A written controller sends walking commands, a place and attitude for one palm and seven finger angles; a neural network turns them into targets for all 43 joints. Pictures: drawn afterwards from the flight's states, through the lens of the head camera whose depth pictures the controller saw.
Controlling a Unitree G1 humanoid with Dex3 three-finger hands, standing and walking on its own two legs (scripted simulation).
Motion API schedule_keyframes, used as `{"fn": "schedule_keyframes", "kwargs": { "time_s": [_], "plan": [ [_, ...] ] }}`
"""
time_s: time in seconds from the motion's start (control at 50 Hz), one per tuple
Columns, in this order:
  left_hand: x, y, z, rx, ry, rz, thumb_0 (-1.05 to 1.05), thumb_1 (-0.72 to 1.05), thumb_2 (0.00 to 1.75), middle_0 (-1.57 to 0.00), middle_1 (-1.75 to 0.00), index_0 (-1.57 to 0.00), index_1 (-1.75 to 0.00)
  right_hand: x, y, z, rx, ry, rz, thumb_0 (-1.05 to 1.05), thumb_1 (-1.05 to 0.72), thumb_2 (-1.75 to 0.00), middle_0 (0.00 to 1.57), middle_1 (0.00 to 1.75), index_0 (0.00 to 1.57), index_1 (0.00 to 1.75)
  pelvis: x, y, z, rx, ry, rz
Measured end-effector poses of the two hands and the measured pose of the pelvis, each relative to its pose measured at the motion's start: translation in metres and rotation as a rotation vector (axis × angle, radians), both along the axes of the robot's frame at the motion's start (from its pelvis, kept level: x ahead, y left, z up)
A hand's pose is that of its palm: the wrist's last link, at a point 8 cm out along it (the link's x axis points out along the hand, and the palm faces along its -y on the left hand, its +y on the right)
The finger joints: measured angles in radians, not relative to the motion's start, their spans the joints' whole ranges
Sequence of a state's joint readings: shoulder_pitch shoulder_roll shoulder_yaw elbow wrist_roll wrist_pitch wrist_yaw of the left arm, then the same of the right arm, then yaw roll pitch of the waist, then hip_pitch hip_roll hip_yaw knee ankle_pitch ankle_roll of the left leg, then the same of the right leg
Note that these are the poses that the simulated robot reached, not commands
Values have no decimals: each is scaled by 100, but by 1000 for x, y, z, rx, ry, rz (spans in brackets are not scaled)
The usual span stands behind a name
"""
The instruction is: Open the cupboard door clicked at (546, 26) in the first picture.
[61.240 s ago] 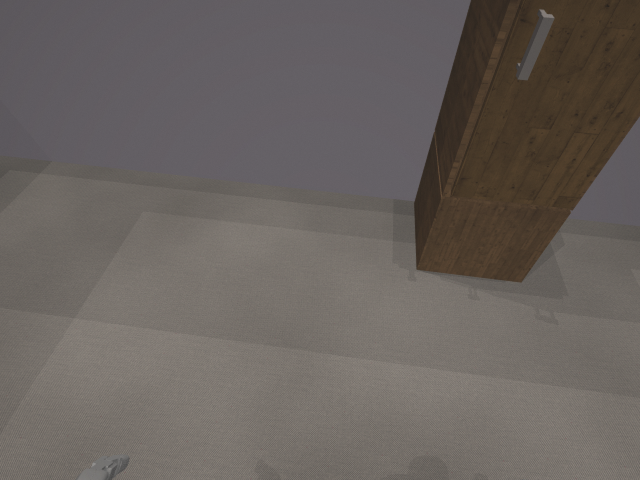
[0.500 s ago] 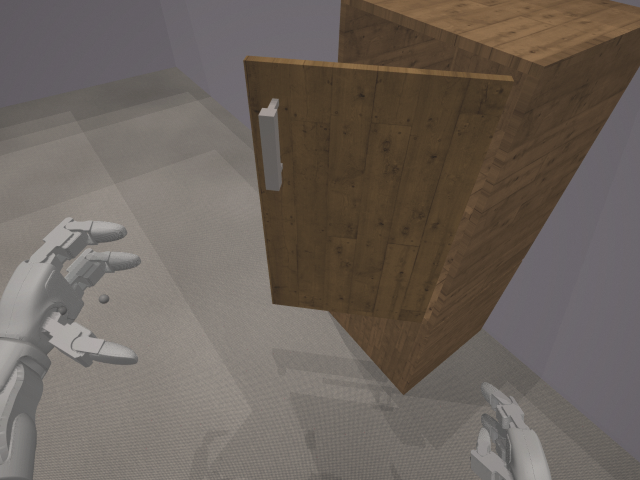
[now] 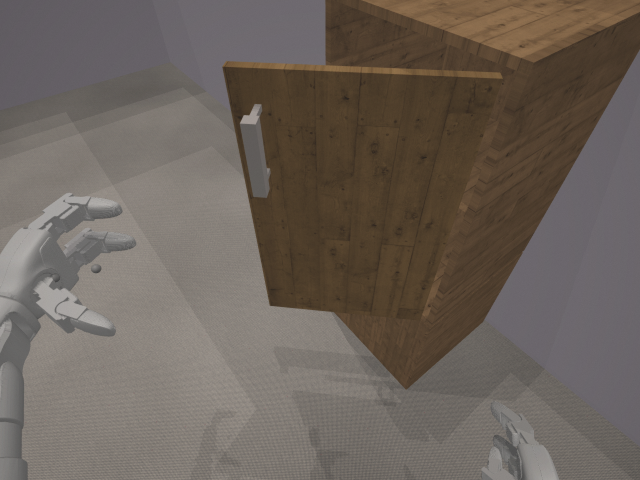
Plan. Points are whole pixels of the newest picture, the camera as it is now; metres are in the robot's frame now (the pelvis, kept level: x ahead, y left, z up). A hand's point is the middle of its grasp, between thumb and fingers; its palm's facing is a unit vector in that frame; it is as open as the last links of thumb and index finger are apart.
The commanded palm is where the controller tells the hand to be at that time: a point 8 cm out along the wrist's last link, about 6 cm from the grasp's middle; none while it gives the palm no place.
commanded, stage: raise the hand with hooked fingers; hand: left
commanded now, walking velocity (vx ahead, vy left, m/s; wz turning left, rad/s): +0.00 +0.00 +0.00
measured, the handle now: (259, 151) +0.54 +0.14 +0.13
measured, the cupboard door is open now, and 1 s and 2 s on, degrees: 45 45 45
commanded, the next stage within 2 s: move the hooked fingers beside the handle in 0.30 s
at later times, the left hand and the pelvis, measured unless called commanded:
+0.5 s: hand (110, 265) +0.30 +0.25 +0.15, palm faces +0.04 -1.00 -0.04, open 14.0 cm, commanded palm +0.28 +0.30 +0.16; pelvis +0.00 -0.03 +0.00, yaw +0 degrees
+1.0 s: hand (154, 222) +0.37 +0.24 +0.14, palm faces -0.02 -1.00 -0.03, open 14.0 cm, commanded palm +0.35 +0.28 +0.15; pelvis +0.00 -0.01 +0.00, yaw -1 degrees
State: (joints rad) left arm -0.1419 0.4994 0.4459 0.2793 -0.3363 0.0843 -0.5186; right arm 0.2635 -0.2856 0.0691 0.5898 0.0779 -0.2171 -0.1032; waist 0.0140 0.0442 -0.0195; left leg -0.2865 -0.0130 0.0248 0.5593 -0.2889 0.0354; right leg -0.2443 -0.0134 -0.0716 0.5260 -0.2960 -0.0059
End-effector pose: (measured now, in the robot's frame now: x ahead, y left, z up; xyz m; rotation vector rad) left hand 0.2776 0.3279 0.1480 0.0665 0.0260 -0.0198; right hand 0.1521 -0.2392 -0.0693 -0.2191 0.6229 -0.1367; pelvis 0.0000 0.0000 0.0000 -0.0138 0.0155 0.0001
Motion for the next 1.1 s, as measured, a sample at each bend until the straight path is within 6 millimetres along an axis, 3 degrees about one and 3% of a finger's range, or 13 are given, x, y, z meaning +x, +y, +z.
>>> {"fn": "schedule_keyframes", "kwargs": {
  "time_s": [0.14, 0.24, 0.38, 0.52, 0.84, 1.1],
  "plan": [
    [-4, -9, 10, -6, -111, 45, -2, -50, 30, -30, -120, -30, -120, 5, -11, 4, -8, -11, -3, 1, -91, -90, 20, 30, 20, 30, 6, -11, 1, 5, -9, -3],
    [-2, -10, 8, -8, -56, 60, -2, -50, 30, -30, -120, -30, -120, 12, -15, 3, 4, -22, -3, 1, -91, -90, 20, 30, 20, 30, 4, -17, 0, 6, -10, 4],
    [-4, -27, 4, -4, -40, 21, -2, -50, 30, -30, -120, -30, -120, 15, -20, 1, 18, -34, -9, 1, -91, -90, 20, 30, 20, 30, 3, -23, 0, 12, -8, -1],
    [-4, -21, 6, -24, -67, 63, -2, -50, 30, -30, -120, -30, -120, 10, -27, 1, 12, -31, -16, 1, -91, -90, 20, 30, 20, 30, 0, -29, -1, 11, -14, 0],
    [56, -37, 4, -47, -39, 1, -2, -50, 30, -30, -120, -30, -120, -34, -36, -12, -12, 71, -97, 1, -91, -90, 20, 30, 20, 30, -6, -21, -3, 11, 18, -14],
    [88, -41, -2, -53, -46, -5, -2, -50, 30, -30, -120, -30, -120, -58, -28, -21, -27, 186, -125, 1, -91, -90, 20, 30, 20, 30, 0, -8, -2, 5, 44, -18]
  ]
}}
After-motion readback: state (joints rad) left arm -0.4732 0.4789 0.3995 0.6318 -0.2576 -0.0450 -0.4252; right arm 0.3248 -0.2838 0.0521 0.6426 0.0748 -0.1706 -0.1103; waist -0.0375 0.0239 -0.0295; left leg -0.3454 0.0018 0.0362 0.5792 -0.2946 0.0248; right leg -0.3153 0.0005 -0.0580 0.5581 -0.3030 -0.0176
